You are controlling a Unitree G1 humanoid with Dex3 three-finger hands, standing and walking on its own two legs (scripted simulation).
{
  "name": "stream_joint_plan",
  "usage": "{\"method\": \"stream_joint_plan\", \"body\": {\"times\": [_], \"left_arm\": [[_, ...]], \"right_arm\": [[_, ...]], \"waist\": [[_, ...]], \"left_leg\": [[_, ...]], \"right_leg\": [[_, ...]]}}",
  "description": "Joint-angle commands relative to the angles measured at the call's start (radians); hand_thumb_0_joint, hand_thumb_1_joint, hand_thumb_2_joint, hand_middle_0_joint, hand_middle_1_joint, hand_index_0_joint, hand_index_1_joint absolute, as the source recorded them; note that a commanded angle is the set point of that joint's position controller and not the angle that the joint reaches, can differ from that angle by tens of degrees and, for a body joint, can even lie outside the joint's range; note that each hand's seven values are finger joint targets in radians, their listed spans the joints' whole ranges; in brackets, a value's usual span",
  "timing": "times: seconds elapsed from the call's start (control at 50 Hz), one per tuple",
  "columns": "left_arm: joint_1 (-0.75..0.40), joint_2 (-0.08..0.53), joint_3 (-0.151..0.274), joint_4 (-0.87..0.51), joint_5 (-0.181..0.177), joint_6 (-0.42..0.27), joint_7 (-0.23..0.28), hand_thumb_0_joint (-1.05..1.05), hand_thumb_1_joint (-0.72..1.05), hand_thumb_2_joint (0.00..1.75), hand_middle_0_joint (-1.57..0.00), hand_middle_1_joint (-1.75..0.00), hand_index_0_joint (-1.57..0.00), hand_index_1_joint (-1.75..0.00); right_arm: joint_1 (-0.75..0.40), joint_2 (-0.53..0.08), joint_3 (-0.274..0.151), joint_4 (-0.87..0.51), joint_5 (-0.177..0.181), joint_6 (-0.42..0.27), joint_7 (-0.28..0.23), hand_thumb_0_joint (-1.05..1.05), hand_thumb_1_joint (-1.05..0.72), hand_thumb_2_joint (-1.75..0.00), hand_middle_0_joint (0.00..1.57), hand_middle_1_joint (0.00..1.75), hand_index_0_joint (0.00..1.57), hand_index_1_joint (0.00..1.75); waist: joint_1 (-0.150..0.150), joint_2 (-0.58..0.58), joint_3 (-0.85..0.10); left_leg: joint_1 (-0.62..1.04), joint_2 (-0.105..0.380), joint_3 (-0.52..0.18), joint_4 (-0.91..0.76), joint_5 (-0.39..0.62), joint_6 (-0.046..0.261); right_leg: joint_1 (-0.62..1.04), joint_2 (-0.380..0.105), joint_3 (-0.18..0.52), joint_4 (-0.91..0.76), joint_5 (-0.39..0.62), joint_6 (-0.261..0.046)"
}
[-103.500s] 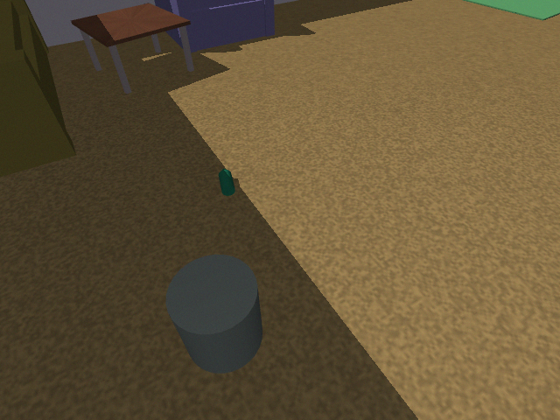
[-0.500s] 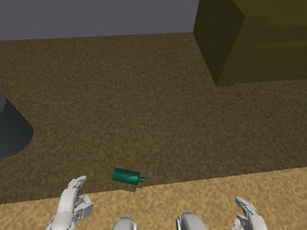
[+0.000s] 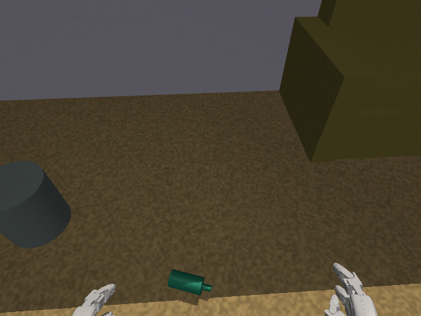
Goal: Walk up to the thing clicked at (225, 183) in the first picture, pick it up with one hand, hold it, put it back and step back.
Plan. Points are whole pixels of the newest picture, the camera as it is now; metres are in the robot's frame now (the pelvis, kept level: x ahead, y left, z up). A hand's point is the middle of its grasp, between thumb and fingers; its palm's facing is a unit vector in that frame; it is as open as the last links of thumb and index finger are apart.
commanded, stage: home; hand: left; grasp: from above
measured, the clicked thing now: (190, 283) +0.45 +0.11 -0.68
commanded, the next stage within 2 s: stand in 1.82 s
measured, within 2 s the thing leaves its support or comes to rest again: neither
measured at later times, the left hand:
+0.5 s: hand out of the picture +0.16 +0.18 -0.05, palm faces +0.04 -0.98 -0.20, open 7.4 cm
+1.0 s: hand out of the picture +0.16 +0.18 -0.05, palm faces +0.04 -0.98 -0.20, open 7.4 cm
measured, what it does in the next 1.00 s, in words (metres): stands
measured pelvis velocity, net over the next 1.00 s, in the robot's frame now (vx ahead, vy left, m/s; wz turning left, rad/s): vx -0.01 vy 0.00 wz -0.01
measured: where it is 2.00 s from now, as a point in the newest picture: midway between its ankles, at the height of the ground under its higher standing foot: outside the picture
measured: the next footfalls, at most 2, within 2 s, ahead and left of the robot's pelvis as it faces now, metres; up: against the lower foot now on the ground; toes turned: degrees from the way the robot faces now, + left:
none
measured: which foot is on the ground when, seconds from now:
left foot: down 0.00-1.00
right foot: down 0.00-1.00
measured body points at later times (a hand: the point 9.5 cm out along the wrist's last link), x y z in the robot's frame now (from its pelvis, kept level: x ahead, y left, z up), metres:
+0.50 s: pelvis +0.00 +0.00 +0.00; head +0.02 +0.01 +0.45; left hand +0.16 +0.23 -0.03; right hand +0.15 -0.25 -0.06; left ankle -0.01 +0.12 -0.68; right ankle +0.01 -0.13 -0.68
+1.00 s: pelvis -0.01 +0.00 +0.00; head +0.01 +0.01 +0.45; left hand +0.15 +0.23 -0.03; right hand +0.15 -0.24 -0.06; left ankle -0.01 +0.12 -0.68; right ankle +0.01 -0.13 -0.68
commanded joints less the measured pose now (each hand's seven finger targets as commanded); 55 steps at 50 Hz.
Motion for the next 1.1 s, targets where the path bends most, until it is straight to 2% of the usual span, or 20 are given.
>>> {"method": "stream_joint_plan", "body": {"times": [0.0,0.1,0.18,0.26,0.32,0.36,0.46,0.54,0.58,0.6,0.64,0.82,0.88,0.92,0.94,1.04,1.06,1.08], "left_arm": [[-0.029,0.105,0.057,-0.200,0.009,-0.057,0.007,0.00,0.90,0.90,-0.20,-0.30,-0.20,-0.30],[-0.016,0.105,0.056,-0.207,0.012,-0.062,0.010,0.00,0.90,0.90,-0.20,-0.30,-0.20,-0.30],[-0.008,0.102,0.050,-0.196,0.012,-0.063,0.012,0.00,0.90,0.90,-0.20,-0.30,-0.20,-0.30],[-0.024,0.100,0.057,-0.183,0.003,-0.059,0.014,0.00,0.90,0.90,-0.20,-0.30,-0.20,-0.30],[-0.014,0.099,0.055,-0.179,0.004,-0.053,0.011,0.00,0.90,0.90,-0.20,-0.30,-0.20,-0.30],[-0.019,0.109,0.064,-0.193,0.007,-0.051,0.011,0.00,0.90,0.90,-0.20,-0.30,-0.20,-0.30],[-0.026,0.109,0.064,-0.195,0.006,-0.051,0.012,0.00,0.90,0.90,-0.20,-0.30,-0.20,-0.30],[-0.032,0.107,0.059,-0.200,0.009,-0.053,0.011,0.00,0.90,0.90,-0.20,-0.30,-0.20,-0.30],[-0.033,0.109,0.056,-0.208,0.009,-0.052,0.011,0.00,0.90,0.90,-0.20,-0.30,-0.20,-0.30],[-0.037,0.107,0.053,-0.205,0.009,-0.053,0.009,0.00,0.90,0.90,-0.20,-0.30,-0.20,-0.30],[-0.039,0.107,0.056,-0.209,0.008,-0.052,0.012,0.00,0.90,0.90,-0.20,-0.30,-0.20,-0.30],[-0.029,0.103,0.051,-0.193,0.007,-0.050,0.005,0.00,0.90,0.90,-0.20,-0.30,-0.20,-0.30],[-0.037,0.110,0.058,-0.214,0.007,-0.055,0.008,0.00,0.90,0.90,-0.20,-0.30,-0.20,-0.30],[-0.035,0.105,0.052,-0.199,0.006,-0.053,0.005,0.00,0.90,0.90,-0.20,-0.30,-0.20,-0.30],[-0.030,0.107,0.055,-0.201,0.005,-0.053,0.004,0.00,0.90,0.90,-0.20,-0.30,-0.20,-0.30],[-0.042,0.113,0.061,-0.206,0.007,-0.057,0.007,0.00,0.90,0.90,-0.20,-0.30,-0.20,-0.30],[-0.031,0.102,0.053,-0.180,0.008,-0.054,0.006,0.00,0.90,0.90,-0.20,-0.30,-0.20,-0.30],[-0.027,0.109,0.063,-0.204,0.005,-0.055,0.006,0.00,0.90,0.90,-0.20,-0.30,-0.20,-0.30]], "right_arm": [[-0.036,-0.122,-0.054,-0.140,-0.004,-0.062,-0.006,0.00,-0.90,-0.90,0.20,0.30,0.20,0.30],[-0.036,-0.125,-0.057,-0.133,-0.007,-0.063,-0.002,0.00,-0.90,-0.90,0.20,0.30,0.20,0.30],[-0.037,-0.127,-0.057,-0.127,-0.008,-0.058,0.001,0.00,-0.90,-0.90,0.20,0.30,0.20,0.30],[-0.044,-0.125,-0.053,-0.132,-0.007,-0.057,0.000,0.00,-0.90,-0.90,0.20,0.30,0.20,0.30],[-0.042,-0.125,-0.055,-0.134,-0.007,-0.058,-0.001,0.00,-0.90,-0.90,0.20,0.30,0.20,0.30],[-0.041,-0.124,-0.055,-0.135,-0.007,-0.059,-0.001,0.00,-0.90,-0.90,0.20,0.30,0.20,0.30],[-0.045,-0.124,-0.055,-0.140,-0.006,-0.060,-0.001,0.00,-0.90,-0.90,0.20,0.30,0.20,0.30],[-0.043,-0.125,-0.056,-0.140,-0.005,-0.061,-0.003,0.00,-0.90,-0.90,0.20,0.30,0.20,0.30],[-0.044,-0.127,-0.055,-0.135,-0.003,-0.064,-0.002,0.00,-0.90,-0.90,0.20,0.30,0.20,0.30],[-0.045,-0.127,-0.055,-0.135,-0.004,-0.065,-0.002,0.00,-0.90,-0.90,0.20,0.30,0.20,0.30],[-0.049,-0.123,-0.053,-0.137,-0.004,-0.067,-0.003,0.00,-0.90,-0.90,0.20,0.30,0.20,0.30],[-0.047,-0.129,-0.056,-0.135,-0.004,-0.072,-0.003,0.00,-0.90,-0.90,0.20,0.30,0.20,0.30],[-0.047,-0.122,-0.054,-0.136,-0.003,-0.074,-0.005,0.00,-0.90,-0.90,0.20,0.30,0.20,0.30],[-0.039,-0.127,-0.058,-0.133,-0.004,-0.076,-0.007,0.00,-0.90,-0.90,0.20,0.30,0.20,0.30],[-0.037,-0.125,-0.056,-0.128,-0.005,-0.077,-0.006,0.00,-0.90,-0.90,0.20,0.30,0.20,0.30],[-0.048,-0.121,-0.055,-0.131,-0.005,-0.077,-0.007,0.00,-0.90,-0.90,0.20,0.30,0.20,0.30],[-0.045,-0.126,-0.058,-0.129,-0.006,-0.077,-0.006,0.00,-0.90,-0.90,0.20,0.30,0.20,0.30],[-0.046,-0.118,-0.054,-0.132,-0.005,-0.077,-0.006,0.00,-0.90,-0.90,0.20,0.30,0.20,0.30]], "waist": [[-0.011,0.015,-0.071],[-0.007,0.051,-0.095],[-0.007,0.029,-0.113],[-0.002,-0.010,-0.076],[-0.009,-0.009,-0.077],[-0.002,0.005,-0.087],[0.002,0.001,-0.058],[-0.007,0.013,-0.059],[0.003,0.026,-0.049],[-0.005,0.028,-0.047],[-0.003,0.004,-0.043],[-0.005,0.013,-0.041],[0.001,0.024,-0.054],[-0.019,-0.011,-0.082],[-0.011,0.000,-0.084],[-0.002,0.000,-0.059],[-0.012,-0.005,-0.055],[0.003,0.012,-0.060]], "left_leg": [[0.079,-0.018,0.036,-0.161,0.285,0.019],[0.102,-0.014,0.029,-0.164,0.331,0.010],[0.105,-0.008,0.019,-0.161,0.383,0.006],[0.065,-0.016,0.034,-0.156,0.301,0.020],[0.070,-0.016,0.036,-0.156,0.294,0.021],[0.071,-0.014,0.031,-0.158,0.306,0.017],[0.045,-0.017,0.037,-0.166,0.229,0.022],[0.055,-0.012,0.035,-0.175,0.198,0.020],[0.056,-0.009,0.031,-0.182,0.200,0.017],[0.055,-0.008,0.030,-0.184,0.184,0.017],[0.043,-0.011,0.033,-0.178,0.170,0.022],[0.044,-0.008,0.026,-0.185,0.166,0.019],[0.050,-0.009,0.032,-0.177,0.194,0.018],[0.063,-0.011,0.034,-0.158,0.227,0.023],[0.061,-0.011,0.034,-0.157,0.246,0.021],[0.047,-0.012,0.036,-0.164,0.210,0.023],[0.048,-0.011,0.034,-0.168,0.195,0.022],[0.043,-0.014,0.035,-0.164,0.204,0.022]], "right_leg": [[0.087,0.030,-0.020,-0.130,0.217,-0.019],[0.096,0.034,-0.021,-0.115,0.242,-0.025],[0.109,0.037,-0.025,-0.104,0.275,-0.028],[0.113,0.030,-0.018,-0.131,0.235,-0.019],[0.106,0.030,-0.017,-0.132,0.231,-0.019],[0.105,0.028,-0.018,-0.122,0.233,-0.022],[0.096,0.029,-0.016,-0.140,0.173,-0.018],[0.077,0.031,-0.016,-0.139,0.142,-0.020],[0.075,0.031,-0.017,-0.135,0.139,-0.022],[0.069,0.033,-0.018,-0.135,0.127,-0.022],[0.078,0.031,-0.017,-0.145,0.118,-0.017],[0.068,0.031,-0.018,-0.135,0.110,-0.020],[0.072,0.031,-0.016,-0.131,0.134,-0.021],[0.086,0.031,-0.013,-0.132,0.167,-0.018],[0.093,0.029,-0.013,-0.125,0.182,-0.020],[0.080,0.030,-0.013,-0.136,0.154,-0.017],[0.073,0.031,-0.014,-0.135,0.140,-0.018],[0.084,0.028,-0.013,-0.135,0.148,-0.018]]}}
